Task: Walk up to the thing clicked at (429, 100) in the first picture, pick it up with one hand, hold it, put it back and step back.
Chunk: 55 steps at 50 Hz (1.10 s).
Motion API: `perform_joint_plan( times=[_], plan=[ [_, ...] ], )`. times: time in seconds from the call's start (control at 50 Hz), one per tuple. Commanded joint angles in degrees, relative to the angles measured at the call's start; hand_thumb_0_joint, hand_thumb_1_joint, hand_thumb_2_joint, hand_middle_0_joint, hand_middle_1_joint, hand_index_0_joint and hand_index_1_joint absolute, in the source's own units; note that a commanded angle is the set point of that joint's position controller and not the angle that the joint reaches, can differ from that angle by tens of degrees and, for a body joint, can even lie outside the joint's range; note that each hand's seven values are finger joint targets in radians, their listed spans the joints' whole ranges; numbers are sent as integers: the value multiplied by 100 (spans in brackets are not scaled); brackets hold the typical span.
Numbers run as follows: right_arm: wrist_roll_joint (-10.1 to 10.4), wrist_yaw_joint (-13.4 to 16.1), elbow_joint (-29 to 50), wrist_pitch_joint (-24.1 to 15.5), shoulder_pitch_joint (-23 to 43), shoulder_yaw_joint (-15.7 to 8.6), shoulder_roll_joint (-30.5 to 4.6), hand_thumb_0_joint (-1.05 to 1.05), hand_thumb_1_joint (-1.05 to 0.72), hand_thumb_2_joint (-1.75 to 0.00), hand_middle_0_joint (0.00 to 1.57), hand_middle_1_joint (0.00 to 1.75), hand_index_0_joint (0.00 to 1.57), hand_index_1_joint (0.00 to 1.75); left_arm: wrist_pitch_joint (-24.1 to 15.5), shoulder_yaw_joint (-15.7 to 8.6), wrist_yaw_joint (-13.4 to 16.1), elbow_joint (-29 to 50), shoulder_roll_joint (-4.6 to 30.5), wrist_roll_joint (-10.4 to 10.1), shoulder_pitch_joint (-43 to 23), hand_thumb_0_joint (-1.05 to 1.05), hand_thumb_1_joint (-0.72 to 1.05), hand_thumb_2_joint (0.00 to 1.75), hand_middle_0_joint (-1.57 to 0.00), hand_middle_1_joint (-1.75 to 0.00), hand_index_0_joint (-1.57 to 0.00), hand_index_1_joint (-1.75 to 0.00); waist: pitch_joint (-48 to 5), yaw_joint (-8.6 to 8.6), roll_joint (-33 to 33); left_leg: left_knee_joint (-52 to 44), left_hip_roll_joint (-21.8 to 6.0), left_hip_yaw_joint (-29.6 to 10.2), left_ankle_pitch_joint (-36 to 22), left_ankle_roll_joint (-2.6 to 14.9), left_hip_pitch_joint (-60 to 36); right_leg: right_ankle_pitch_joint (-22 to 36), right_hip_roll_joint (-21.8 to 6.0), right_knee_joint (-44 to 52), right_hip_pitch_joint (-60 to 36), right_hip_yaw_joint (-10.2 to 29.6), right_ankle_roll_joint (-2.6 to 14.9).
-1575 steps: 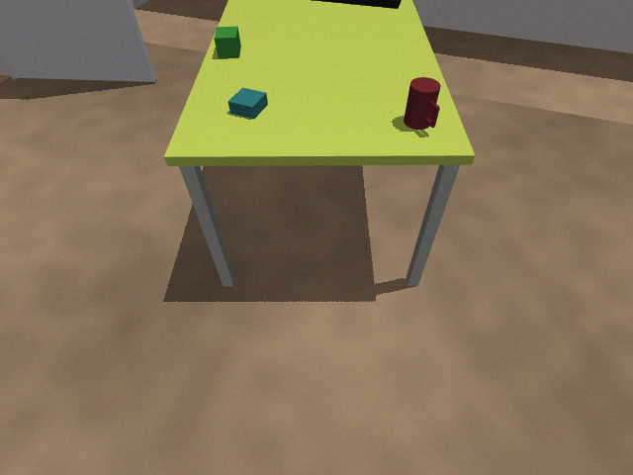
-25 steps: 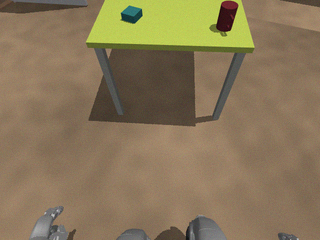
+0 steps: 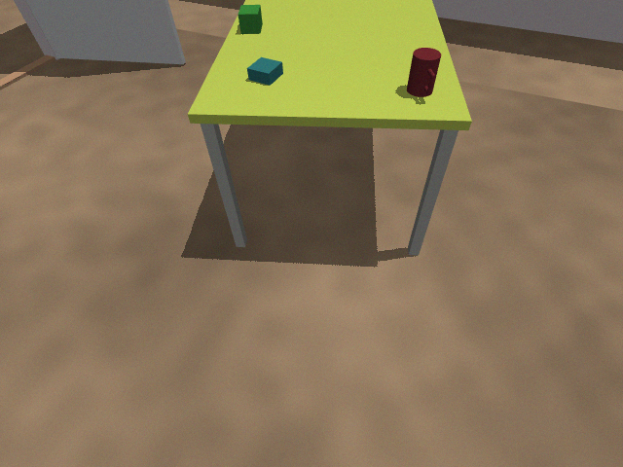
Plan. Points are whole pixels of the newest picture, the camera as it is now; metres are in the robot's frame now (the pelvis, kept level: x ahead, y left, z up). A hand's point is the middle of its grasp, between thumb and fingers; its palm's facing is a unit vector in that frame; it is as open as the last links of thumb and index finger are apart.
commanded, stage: step back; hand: right
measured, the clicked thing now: (425, 75) +1.11 -0.26 -0.07
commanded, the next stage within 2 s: stand in 0.64 s
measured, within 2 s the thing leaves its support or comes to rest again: neither
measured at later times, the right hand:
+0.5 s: hand out of the picture +0.13 -0.24 -0.14, palm faces -0.03 +0.94 -0.35, open 7.4 cm
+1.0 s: hand out of the picture +0.12 -0.25 -0.14, palm faces -0.02 +0.94 -0.33, open 7.4 cm
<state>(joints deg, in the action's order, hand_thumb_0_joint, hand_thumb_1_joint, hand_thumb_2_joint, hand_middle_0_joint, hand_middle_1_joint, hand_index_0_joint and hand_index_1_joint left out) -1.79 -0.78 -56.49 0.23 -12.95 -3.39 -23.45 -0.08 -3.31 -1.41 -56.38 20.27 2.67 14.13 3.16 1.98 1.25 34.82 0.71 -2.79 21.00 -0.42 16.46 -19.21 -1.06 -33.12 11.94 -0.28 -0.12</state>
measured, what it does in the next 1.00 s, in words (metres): stands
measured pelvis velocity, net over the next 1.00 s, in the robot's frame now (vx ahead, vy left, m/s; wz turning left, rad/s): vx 0.01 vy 0.00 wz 0.00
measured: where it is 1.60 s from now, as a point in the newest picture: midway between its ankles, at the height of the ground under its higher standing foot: outside the picture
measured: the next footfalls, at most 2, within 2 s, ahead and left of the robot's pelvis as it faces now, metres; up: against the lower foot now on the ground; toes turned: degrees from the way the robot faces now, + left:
none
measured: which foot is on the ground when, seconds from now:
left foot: down 0.00-1.00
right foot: down 0.00-1.00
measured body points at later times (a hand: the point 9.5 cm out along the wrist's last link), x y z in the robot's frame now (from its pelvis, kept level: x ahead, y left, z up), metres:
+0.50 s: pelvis +0.02 +0.01 +0.00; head +0.03 +0.01 +0.45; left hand +0.12 +0.32 -0.12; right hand +0.13 -0.29 -0.12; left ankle +0.03 +0.12 -0.73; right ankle -0.01 -0.12 -0.73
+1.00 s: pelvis +0.01 +0.00 +0.02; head +0.02 -0.01 +0.47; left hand +0.10 +0.29 -0.11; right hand +0.12 -0.30 -0.11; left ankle +0.03 +0.12 -0.73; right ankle -0.01 -0.12 -0.73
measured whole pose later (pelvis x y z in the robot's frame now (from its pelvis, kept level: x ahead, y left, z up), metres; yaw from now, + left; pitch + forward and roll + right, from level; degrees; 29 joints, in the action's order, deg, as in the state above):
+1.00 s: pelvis +0.01 +0.00 +0.02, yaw +0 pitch -3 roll +0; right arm -0.4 -0.1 -62.8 -0.4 -2.7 -0.4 -19.9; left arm -0.5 -0.5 -0.5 -64.7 19.2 0.6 3.8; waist 4.9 0.5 0.8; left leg 20.4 -0.1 -2.9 9.3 -0.8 7.7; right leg -12.4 -0.5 -19.0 3.2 -1.6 -0.3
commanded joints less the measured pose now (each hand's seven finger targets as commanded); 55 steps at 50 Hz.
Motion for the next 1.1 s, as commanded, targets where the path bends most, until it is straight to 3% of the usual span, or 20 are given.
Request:
perform_joint_plan(
  times=[0.0, 0.02, 0.04, 0.08, 0.12, 0.14, 0.18, 0.22, 0.3, 0.38, 0.46, 0.54, 0.6, 0.62, 0.66, 0.8, 0.86, 0.96, 1.04, 1.08],
  plan=[
    [-53, 109, 353, -325, 161, -298, -1082, 0, -90, -90, 20, 30, 20, 30, -152, -116, 92, 570, 1055, -147, -646, 0, 90, 90, -20, -30, -20, -30, -285, -272, 84, -1525, -908, -1360, -347, 459, -1243, 352, -398, 183, 1201, 534, 296],
    [-12, 94, 344, -319, 273, -314, -1339, 0, -90, -90, 20, 30, 20, 30, -123, -166, 108, 460, 1136, -212, -700, 0, 90, 90, -20, -30, -20, -30, -323, -152, 422, -1900, -1482, -2158, 805, 951, -609, -737, 42, -411, 839, 31, 173],
    [1, 74, 382, -312, 344, -333, -1458, 0, -90, -90, 20, 30, 20, 30, -123, -218, 124, 401, 1292, -186, -587, 0, 90, 90, -20, -30, -20, -30, -310, -132, 314, -1962, -1716, -2300, 1118, 1225, -279, -992, -8, -629, 525, 85, 184],
    [-16, 77, 397, -306, 532, -267, -1306, 0, -90, -90, 20, 30, 20, 30, -155, -179, 128, 321, 1157, -171, -520, 0, 90, 90, -20, -30, -20, -30, -215, -75, 471, -1755, -1514, -1851, 203, 1063, -344, -830, -56, -222, 479, 102, 233],
    [39, 78, 347, -274, 738, -199, -1117, 0, -90, -90, 20, 30, 20, 30, -233, -175, 166, 131, 1096, -184, -284, 0, 90, 90, -20, -30, -20, -30, -349, 83, 714, -1285, -1125, -1143, -1153, 669, -153, 168, -83, 945, -332, 82, 232],
    [85, 77, 337, -257, 786, -146, -950, 0, -90, -90, 20, 30, 20, 30, -262, -206, 177, 91, 1238, -162, -368, 0, 90, 90, -20, -30, -20, -30, -484, 83, 555, -1118, -870, -852, -1411, 445, 68, 565, -181, 957, -738, 284, 270],
    [103, 77, 296, -236, 643, -135, -864, 0, -90, -90, 20, 30, 20, 30, -279, -255, 174, 96, 1481, -130, -492, 0, 90, 90, -20, -30, -20, -30, -460, -22, 128, -779, -474, -532, -727, 250, 358, 343, -555, 1023, -903, 773, 498],
    [49, 100, 192, -250, 607, -151, -863, 0, -90, -90, 20, 30, 20, 30, -261, -249, 181, 125, 1544, -122, -676, 0, 90, 90, -20, -30, -20, -30, -451, -105, -148, -568, -372, -340, -826, 226, 66, 465, -867, 980, -564, 990, 659],
    [53, 87, 116, -310, 698, -143, -870, 0, -90, -90, 20, 30, 20, 30, -241, -180, 189, 88, 1342, -152, -961, 0, 90, 90, -20, -30, -20, -30, -256, -97, -142, -800, -643, -627, -1790, 468, -121, 916, -501, 680, -293, 387, 432],
    [73, 100, 70, -302, 803, -133, -867, 0, -90, -90, 20, 30, 20, 30, -237, -187, 204, -37, 1320, -178, -936, 0, 90, 90, -20, -30, -20, -30, -518, -26, -109, -698, -670, -592, -2394, 473, -174, 1388, -449, 612, -718, 269, 349],
    [59, 120, 36, -262, 849, -137, -834, 0, -90, -90, 20, 30, 20, 30, -215, -193, 219, -30, 1401, -166, -1087, 0, 90, 90, -20, -30, -20, -30, -566, -65, -101, -569, -507, -404, -2170, 372, -58, 1399, -658, 651, -870, 429, 429],
    [33, 108, 8, -258, 956, -166, -884, 0, -90, -90, 20, 30, 20, 30, -184, -156, 214, -41, 1301, -164, -1242, 0, 90, 90, -20, -30, -20, -30, -510, -78, 99, -920, -711, -744, -1965, 503, -312, 882, -460, 522, -493, 169, 363],
    [58, 121, 17, -264, 968, -154, -860, 0, -90, -90, 20, 30, 20, 30, -208, -158, 217, -91, 1272, -161, -1211, 0, 90, 90, -20, -30, -20, -30, -792, -61, 50, -705, -735, -706, -2687, 559, -530, 1393, -432, 477, -695, 60, 288],
    [84, 151, 4, -276, 1141, -79, -854, 0, -90, -90, 20, 30, 20, 30, -203, -23, 213, -224, 1074, -283, -1107, 0, 90, 90, -20, -30, -20, -30, -686, -86, 13, -753, -770, -671, -3725, 398, -884, 2490, -589, 837, -594, 393, 187],
    [127, 184, -98, -279, 875, -60, -884, 0, -90, -90, 20, 30, 20, 30, -208, -29, 241, -227, 1188, -288, -1148, 0, 90, 90, -20, -30, -20, -30, -877, -207, -5, -820, -756, -562, -4316, 305, -1193, 2976, -544, 765, -798, 290, 129],
    [165, 167, -169, -195, 1216, 22, -819, 0, -90, -90, 20, 30, 20, 30, -184, 15, 240, -375, 1195, -254, -1218, 0, 90, 90, -20, -30, -20, -30, -970, -176, -99, -1193, -737, -395, -3428, 208, -1389, 2780, -630, 1350, -1110, 351, 101],
    [164, 152, -240, -186, 1272, 62, -810, 0, -90, -90, 20, 30, 20, 30, -175, 26, 218, -448, 1214, -228, -1286, 0, 90, 90, -20, -30, -20, -30, -629, -188, -127, -1527, -722, -426, -2569, 159, -1170, 1934, -597, 1606, -943, 397, 98],
    [151, 127, -334, -211, 1264, 69, -844, 0, -90, -90, 20, 30, 20, 30, -210, 43, 198, -520, 1190, -228, -1247, 0, 90, 90, -20, -30, -20, -30, -680, -166, -124, -1661, -749, -422, -2448, 141, -1156, 1869, -654, 1728, -1043, 413, 94],
    [142, 108, -378, -230, 1245, 106, -801, 0, -90, -90, 20, 30, 20, 30, -204, 51, 173, -561, 1198, -214, -1225, 0, 90, 90, -20, -30, -20, -30, -448, -158, -142, -1847, -733, -459, -1988, 107, -1094, 1323, -627, 1858, -776, 436, 91],
    [132, 98, -437, -220, 1175, 116, -814, 0, -90, -90, 20, 30, 20, 30, -197, 63, 164, -567, 1173, -218, -1267, 0, 90, 90, -20, -30, -20, -30, -250, -173, -142, -1948, -705, -486, -1374, 92, -885, 721, -615, 1986, -636, 482, 88]
  ],
)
